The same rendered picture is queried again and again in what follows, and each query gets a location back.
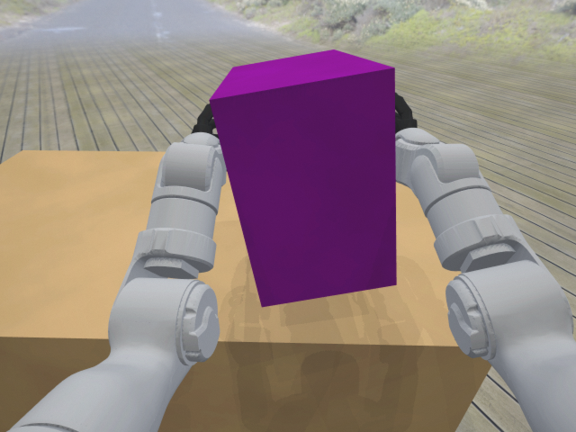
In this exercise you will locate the robot left forearm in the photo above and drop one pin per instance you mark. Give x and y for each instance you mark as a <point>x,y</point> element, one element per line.
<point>177,242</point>

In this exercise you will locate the robot right hand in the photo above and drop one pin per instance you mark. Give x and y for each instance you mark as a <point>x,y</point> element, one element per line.
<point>403,116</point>

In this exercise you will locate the right robot upper arm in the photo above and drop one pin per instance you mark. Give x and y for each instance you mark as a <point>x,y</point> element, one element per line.
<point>515,317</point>

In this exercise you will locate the left robot upper arm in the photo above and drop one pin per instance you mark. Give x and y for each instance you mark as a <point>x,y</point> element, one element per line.
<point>159,329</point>

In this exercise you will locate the carton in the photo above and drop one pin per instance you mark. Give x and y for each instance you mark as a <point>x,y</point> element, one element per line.
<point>309,146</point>

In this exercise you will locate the robot left hand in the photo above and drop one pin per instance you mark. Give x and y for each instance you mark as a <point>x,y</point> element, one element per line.
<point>205,122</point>

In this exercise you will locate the robot right forearm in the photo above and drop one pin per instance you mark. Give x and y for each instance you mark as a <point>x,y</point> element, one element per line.
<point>471,231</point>

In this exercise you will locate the pedestal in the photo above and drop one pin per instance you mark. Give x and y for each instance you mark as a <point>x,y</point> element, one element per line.
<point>379,360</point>

